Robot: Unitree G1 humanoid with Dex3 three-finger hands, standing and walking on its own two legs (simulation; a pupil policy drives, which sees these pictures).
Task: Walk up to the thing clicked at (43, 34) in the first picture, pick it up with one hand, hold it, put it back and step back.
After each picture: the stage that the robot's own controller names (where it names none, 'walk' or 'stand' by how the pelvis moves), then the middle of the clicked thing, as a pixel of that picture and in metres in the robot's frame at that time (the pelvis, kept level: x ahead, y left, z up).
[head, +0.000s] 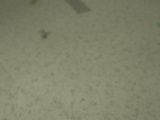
stand; (43, 34) +1.66 +0.54 -0.72
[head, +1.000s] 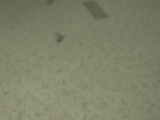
walk; (58, 37) +1.56 +0.27 -0.70
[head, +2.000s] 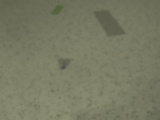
walk; (61, 64) +1.05 +0.20 -0.71
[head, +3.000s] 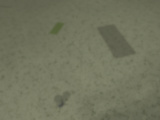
walk; (59, 101) +0.66 +0.25 -0.69
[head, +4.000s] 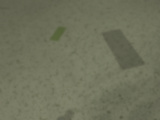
stand; out of the picture +0.45 +0.22 -0.70
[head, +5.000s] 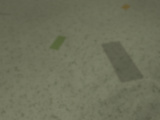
stand; out of the picture +0.41 +0.19 -0.72
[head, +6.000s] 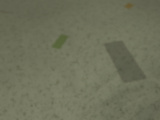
stand; out of the picture +0.40 +0.18 -0.73
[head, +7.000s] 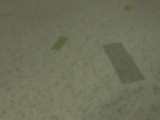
stand; out of the picture +0.40 +0.19 -0.73
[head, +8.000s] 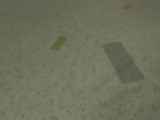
stand; out of the picture +0.39 +0.20 -0.73
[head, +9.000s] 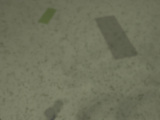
go down; (50, 114) +0.42 +0.20 -0.67
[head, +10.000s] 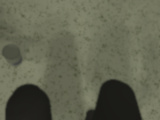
go down; (13, 56) +0.47 +0.25 -0.28
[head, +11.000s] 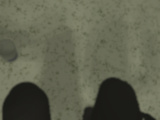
close in; (8, 51) +0.47 +0.26 -0.28
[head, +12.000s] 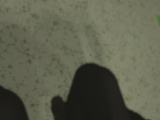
close; out of the picture +0.46 +0.30 -0.22
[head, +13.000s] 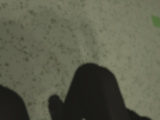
lift; out of the picture +0.44 +0.30 -0.23
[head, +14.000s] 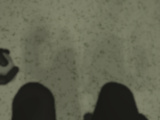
lift; (3, 69) +0.36 +0.27 -0.12
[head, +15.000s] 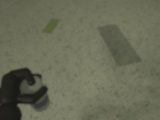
hold; (36, 94) +0.32 +0.17 +0.01
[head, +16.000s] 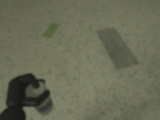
hold; (40, 98) +0.32 +0.16 -0.02
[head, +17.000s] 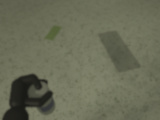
hold; (42, 99) +0.32 +0.16 -0.02
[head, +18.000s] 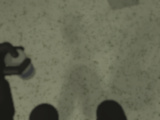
crouch; (21, 65) +0.42 +0.21 -0.10
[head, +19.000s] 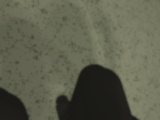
lower; out of the picture +0.43 +0.30 -0.23
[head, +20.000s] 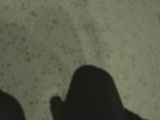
lower; out of the picture +0.43 +0.31 -0.23
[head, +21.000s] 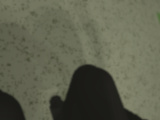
lower; out of the picture +0.43 +0.31 -0.23
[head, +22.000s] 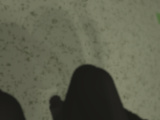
lower; out of the picture +0.43 +0.31 -0.23
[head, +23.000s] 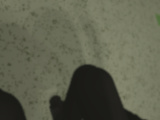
loosen; out of the picture +0.43 +0.30 -0.23
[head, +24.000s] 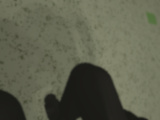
withdraw; out of the picture +0.43 +0.29 -0.23
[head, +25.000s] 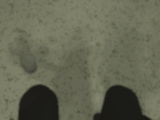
walk; (29, 64) +0.45 +0.24 -0.31
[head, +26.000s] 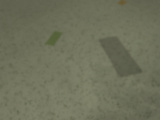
stand; out of the picture +0.38 +0.18 -0.66
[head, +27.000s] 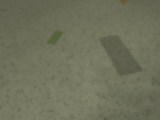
stand; out of the picture +0.40 +0.20 -0.67
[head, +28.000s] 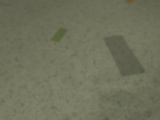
stand; out of the picture +0.40 +0.19 -0.68
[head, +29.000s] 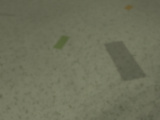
walk; out of the picture +0.41 +0.19 -0.72
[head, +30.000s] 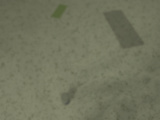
walk; (65, 99) +0.55 +0.14 -0.70
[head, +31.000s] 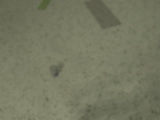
walk; (54, 71) +0.84 +0.30 -0.68
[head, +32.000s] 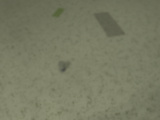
stand; (61, 66) +1.06 +0.22 -0.71
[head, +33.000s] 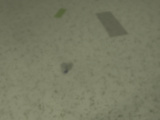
stand; (64, 68) +1.04 +0.22 -0.73
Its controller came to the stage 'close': yes
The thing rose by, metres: 0.70
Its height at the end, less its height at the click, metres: +0.00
